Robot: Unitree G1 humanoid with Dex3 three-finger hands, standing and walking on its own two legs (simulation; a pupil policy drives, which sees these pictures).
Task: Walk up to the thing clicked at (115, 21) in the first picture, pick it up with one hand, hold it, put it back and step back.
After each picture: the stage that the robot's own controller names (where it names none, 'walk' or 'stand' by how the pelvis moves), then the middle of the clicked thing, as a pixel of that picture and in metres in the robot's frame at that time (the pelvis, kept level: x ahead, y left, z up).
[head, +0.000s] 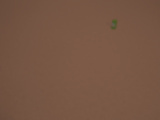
stand; (114, 24) +1.78 -0.43 -0.72
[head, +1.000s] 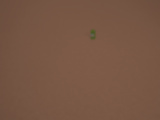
walk; (93, 34) +1.68 +0.01 -0.70
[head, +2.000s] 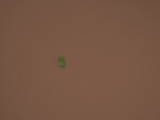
walk; (62, 62) +1.11 +0.28 -0.71
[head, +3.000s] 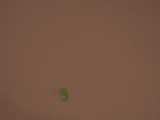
walk; (64, 94) +0.73 +0.23 -0.72
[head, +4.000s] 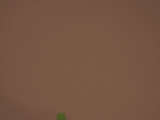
walk; out of the picture +0.52 +0.16 -0.70
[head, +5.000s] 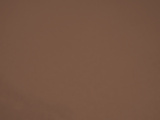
stand; out of the picture +0.44 +0.19 -0.72
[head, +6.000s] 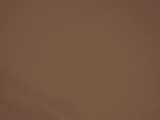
stand; out of the picture +0.43 +0.16 -0.72
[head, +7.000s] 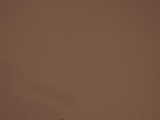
stand; out of the picture +0.43 +0.17 -0.71
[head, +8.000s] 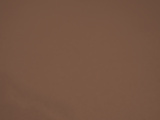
stand; out of the picture +0.42 +0.16 -0.73
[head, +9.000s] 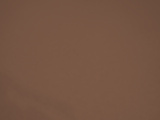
stand; out of the picture +0.41 +0.16 -0.73
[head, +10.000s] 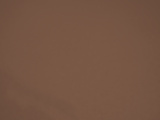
stand; out of the picture +0.40 +0.16 -0.73
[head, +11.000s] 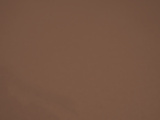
go down; out of the picture +0.41 +0.16 -0.72
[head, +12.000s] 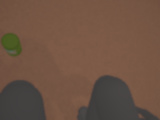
go down; (12, 45) +0.48 +0.24 -0.30
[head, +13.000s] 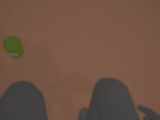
close in; (14, 48) +0.47 +0.26 -0.31
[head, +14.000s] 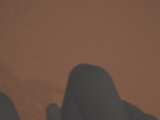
close in; out of the picture +0.45 +0.31 -0.23
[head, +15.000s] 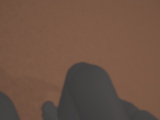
close; out of the picture +0.44 +0.31 -0.23
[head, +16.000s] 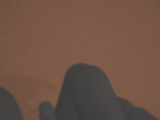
lift; out of the picture +0.42 +0.29 -0.23
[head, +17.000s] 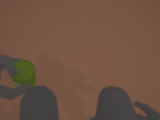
lift; (24, 76) +0.34 +0.21 -0.07
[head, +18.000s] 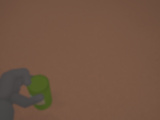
hold; (40, 93) +0.32 +0.15 +0.04
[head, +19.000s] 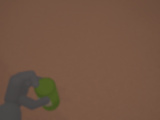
hold; (48, 94) +0.32 +0.14 +0.00
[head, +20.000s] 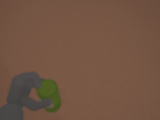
hold; (49, 96) +0.32 +0.13 +0.00
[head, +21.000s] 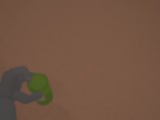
crouch; (41, 90) +0.35 +0.15 -0.04
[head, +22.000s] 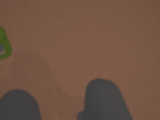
lower; out of the picture +0.48 +0.23 -0.11
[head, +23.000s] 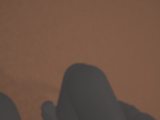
lower; out of the picture +0.43 +0.30 -0.23
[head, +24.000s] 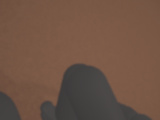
lower; out of the picture +0.42 +0.31 -0.23
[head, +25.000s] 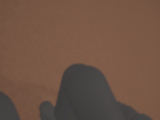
lower; out of the picture +0.42 +0.31 -0.23
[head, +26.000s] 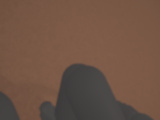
lower; out of the picture +0.42 +0.31 -0.23
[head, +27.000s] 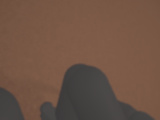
loosen; out of the picture +0.42 +0.29 -0.23
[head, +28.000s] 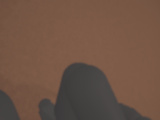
withdraw; out of the picture +0.42 +0.29 -0.23
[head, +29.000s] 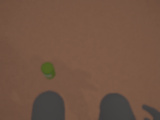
walk; (48, 71) +0.47 +0.19 -0.41
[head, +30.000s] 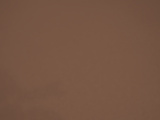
stand; out of the picture +0.39 +0.14 -0.66
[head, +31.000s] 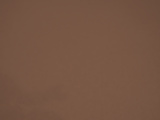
stand; out of the picture +0.40 +0.15 -0.67
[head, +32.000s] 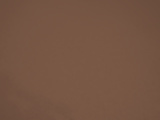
stand; out of the picture +0.41 +0.12 -0.72
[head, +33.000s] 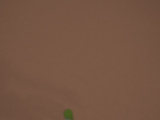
walk; (68, 116) +0.44 +0.10 -0.69
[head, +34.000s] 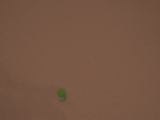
walk; (61, 95) +0.57 +0.16 -0.71
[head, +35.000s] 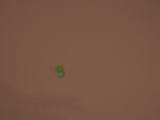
walk; (60, 71) +0.79 +0.25 -0.69
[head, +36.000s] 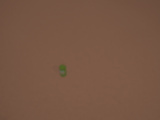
stand; (62, 70) +0.99 +0.20 -0.71
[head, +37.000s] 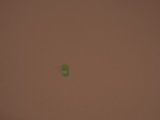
stand; (65, 70) +1.01 +0.20 -0.72
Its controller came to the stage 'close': yes
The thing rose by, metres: 0.70
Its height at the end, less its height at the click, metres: +0.00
